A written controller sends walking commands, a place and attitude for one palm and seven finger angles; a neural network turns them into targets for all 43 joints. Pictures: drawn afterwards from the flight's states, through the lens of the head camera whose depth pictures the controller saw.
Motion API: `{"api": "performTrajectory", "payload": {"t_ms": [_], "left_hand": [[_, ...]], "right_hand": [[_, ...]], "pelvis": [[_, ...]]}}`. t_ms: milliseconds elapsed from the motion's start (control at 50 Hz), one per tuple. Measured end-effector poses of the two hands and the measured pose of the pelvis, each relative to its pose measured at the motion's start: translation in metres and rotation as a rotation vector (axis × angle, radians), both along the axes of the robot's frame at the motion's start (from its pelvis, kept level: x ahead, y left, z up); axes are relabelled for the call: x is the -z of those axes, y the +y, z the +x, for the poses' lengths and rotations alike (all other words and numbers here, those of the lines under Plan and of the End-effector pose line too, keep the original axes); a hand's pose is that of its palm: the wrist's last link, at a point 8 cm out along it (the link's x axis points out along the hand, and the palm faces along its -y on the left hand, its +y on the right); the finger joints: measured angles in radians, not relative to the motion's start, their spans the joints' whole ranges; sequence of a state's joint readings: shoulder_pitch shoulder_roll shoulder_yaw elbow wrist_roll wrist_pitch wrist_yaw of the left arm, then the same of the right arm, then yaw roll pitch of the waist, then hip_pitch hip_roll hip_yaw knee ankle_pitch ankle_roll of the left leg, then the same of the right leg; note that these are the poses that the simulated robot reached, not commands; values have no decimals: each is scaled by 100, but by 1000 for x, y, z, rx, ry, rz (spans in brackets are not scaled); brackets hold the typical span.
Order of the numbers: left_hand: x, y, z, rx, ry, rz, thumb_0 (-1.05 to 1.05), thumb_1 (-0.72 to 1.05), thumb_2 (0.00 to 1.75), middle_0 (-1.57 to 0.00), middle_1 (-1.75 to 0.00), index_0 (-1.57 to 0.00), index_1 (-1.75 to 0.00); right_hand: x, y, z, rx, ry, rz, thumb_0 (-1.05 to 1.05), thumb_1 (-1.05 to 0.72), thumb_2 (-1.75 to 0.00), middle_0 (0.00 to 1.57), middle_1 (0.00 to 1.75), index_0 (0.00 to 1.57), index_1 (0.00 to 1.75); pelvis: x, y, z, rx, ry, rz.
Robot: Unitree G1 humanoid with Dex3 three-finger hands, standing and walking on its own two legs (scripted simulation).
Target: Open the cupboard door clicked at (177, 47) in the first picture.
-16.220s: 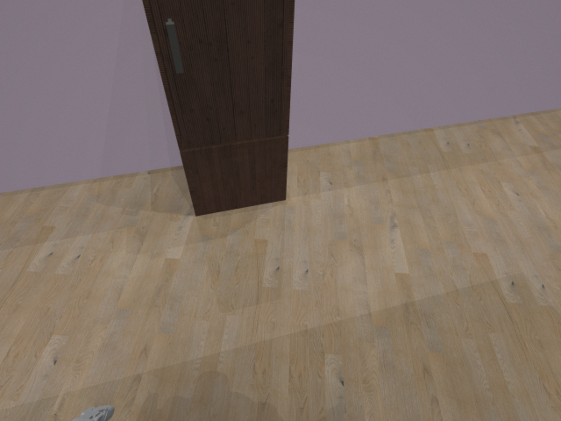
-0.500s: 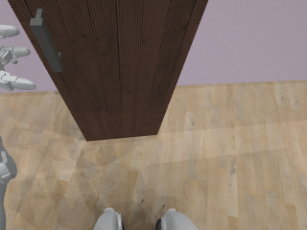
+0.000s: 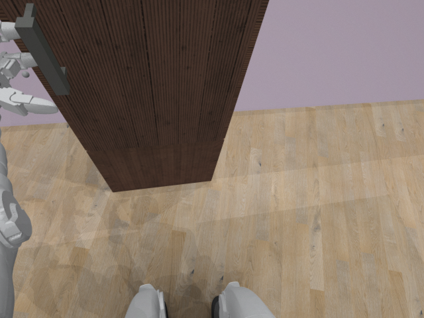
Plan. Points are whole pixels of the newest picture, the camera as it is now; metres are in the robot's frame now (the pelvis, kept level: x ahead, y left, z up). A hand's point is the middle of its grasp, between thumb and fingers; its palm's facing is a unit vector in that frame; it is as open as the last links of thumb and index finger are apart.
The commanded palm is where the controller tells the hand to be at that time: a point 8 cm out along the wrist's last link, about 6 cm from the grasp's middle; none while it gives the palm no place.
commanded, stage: slide the fingers in behind the handle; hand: left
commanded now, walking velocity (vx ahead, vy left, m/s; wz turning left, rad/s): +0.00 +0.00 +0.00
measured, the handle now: (48, 52) +0.57 +0.24 +0.10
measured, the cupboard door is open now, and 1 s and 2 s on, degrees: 0 0 0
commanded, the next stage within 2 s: close the thumb around the handle in 1.12 s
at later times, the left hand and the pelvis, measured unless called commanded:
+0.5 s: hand (47, 76) +0.52 +0.23 +0.10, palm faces +0.04 -1.00 +0.00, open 14.0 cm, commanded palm +0.49 +0.27 +0.10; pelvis +0.01 +0.00 +0.00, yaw +0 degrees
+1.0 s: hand (54, 78) +0.51 +0.22 +0.10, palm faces +0.07 -1.00 -0.02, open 14.0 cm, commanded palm +0.49 +0.26 +0.10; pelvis +0.00 -0.01 +0.00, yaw +1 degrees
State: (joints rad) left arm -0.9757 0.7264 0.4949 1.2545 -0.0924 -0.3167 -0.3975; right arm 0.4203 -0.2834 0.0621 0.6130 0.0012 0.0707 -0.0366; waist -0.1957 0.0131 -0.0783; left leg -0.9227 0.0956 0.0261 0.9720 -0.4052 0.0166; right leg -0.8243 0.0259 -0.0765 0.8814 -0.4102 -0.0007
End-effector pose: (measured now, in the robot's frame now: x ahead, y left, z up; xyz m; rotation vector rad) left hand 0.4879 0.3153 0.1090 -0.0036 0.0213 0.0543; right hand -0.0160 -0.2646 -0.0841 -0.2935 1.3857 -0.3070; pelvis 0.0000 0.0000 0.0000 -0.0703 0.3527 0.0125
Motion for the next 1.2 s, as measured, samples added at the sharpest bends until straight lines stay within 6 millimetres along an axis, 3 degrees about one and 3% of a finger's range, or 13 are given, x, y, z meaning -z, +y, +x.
{"api": "performTrajectory", "payload": {"t_ms": [240, 640, 1020, 1200], "left_hand": [[3, -4, 2, -4, -4, 18, -2, -50, 30, -30, -120, -30, -120], [8, -40, 4, 7, 14, 12, -2, -50, 30, -30, -120, -30, -120], [3, -42, -6, -10, -4, 22, -2, -50, 30, -30, -120, -30, -120], [6, -47, -1, -3, 7, 17, -2, -50, 30, -30, -120, -30, -120]], "right_hand": [[1, 2, 4, 5, 8, 18, 1, -90, -90, 20, 30, 21, 30], [5, 5, 29, -12, -57, 48, 1, -90, -90, 20, 30, 20, 30], [6, -3, 11, -7, -36, 44, 1, -90, -90, 20, 30, 20, 30], [5, -8, 4, -8, -27, 25, 1, -90, -90, 20, 30, 20, 30]], "pelvis": [[-2, -1, 7, 3, 5, 3], [-4, 1, 12, -1, -16, 11], [-3, -5, 4, -4, -28, 16], [-2, -6, 0, -8, -20, 14]]}}
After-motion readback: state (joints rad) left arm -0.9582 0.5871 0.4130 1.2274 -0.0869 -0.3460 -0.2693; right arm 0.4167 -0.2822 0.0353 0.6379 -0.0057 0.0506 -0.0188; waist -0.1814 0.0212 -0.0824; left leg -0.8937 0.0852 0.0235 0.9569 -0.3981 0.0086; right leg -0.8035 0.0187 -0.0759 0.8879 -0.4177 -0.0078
